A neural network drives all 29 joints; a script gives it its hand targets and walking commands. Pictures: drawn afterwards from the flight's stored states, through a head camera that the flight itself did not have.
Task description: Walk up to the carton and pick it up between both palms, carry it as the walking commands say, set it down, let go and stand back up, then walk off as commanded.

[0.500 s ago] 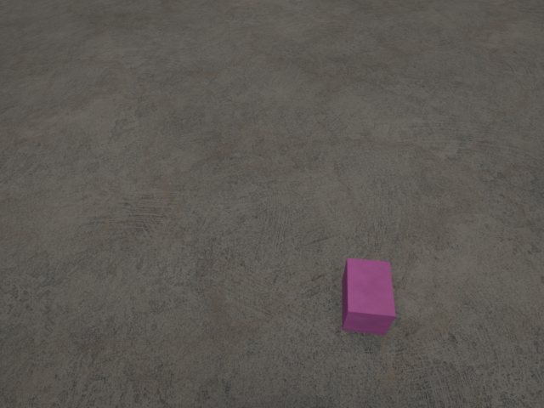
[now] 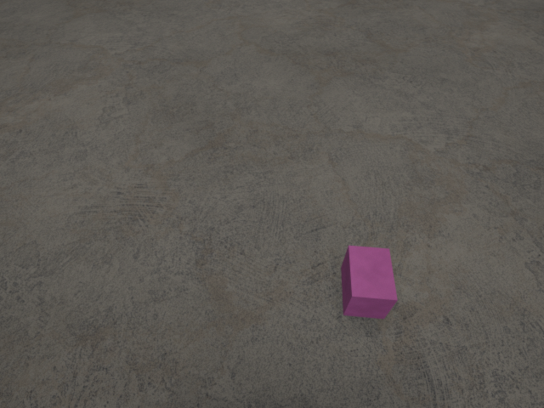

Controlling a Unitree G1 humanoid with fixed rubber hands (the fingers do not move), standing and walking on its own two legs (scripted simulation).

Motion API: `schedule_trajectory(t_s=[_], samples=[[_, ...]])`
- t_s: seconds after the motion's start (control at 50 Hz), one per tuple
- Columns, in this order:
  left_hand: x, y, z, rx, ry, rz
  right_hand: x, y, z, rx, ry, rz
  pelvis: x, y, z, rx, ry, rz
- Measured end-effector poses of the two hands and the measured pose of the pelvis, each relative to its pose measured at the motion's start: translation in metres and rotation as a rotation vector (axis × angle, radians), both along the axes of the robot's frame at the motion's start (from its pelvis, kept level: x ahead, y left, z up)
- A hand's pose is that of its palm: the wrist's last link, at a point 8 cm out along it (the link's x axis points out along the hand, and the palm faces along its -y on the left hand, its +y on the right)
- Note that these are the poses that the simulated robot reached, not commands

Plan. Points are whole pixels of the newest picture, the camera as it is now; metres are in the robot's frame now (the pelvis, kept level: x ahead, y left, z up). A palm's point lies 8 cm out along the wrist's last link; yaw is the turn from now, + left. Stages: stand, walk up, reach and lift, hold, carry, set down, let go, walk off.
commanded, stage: stand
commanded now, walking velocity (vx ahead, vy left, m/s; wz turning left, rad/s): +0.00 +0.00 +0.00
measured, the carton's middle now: (366, 282) +0.65 -0.34 -0.67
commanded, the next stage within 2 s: none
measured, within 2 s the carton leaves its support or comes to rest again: neither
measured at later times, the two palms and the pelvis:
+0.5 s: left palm out of the picture +0.07 +0.25 -0.11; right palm out of the picture +0.08 -0.23 -0.11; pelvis -0.02 +0.01 +0.01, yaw +1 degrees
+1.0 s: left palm out of the picture +0.06 +0.25 -0.11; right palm out of the picture +0.08 -0.23 -0.11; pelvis -0.02 +0.02 +0.01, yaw +1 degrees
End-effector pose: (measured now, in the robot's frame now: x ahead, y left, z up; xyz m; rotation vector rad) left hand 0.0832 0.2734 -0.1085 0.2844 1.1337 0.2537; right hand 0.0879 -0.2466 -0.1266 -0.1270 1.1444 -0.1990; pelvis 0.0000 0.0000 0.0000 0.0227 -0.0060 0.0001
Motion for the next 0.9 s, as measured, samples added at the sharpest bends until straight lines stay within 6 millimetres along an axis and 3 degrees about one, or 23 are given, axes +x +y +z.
schedule_trajectory(t_s=[0.16,0.24,0.42,0.9], samples=[[-0.004,-0.024,0.013,-0.040,-0.063,0.016,-0.005,0.003,-0.003,0.029,-0.011,0.006,-0.008,-0.004,0.007,0.001,-0.007,0.011],[-0.004,-0.027,0.008,-0.078,-0.075,0.017,-0.006,0.009,-0.001,0.029,-0.021,0.013,-0.010,0.003,0.006,-0.013,-0.007,0.011],[-0.013,-0.026,-0.002,-0.130,-0.057,0.024,-0.007,0.011,0.014,-0.021,-0.061,0.018,-0.016,0.012,0.008,-0.024,-0.014,0.011],[-0.021,-0.020,-0.005,-0.131,-0.050,0.029,-0.011,0.015,0.018,-0.034,-0.069,0.016,-0.020,0.017,0.008,-0.031,-0.021,0.011]])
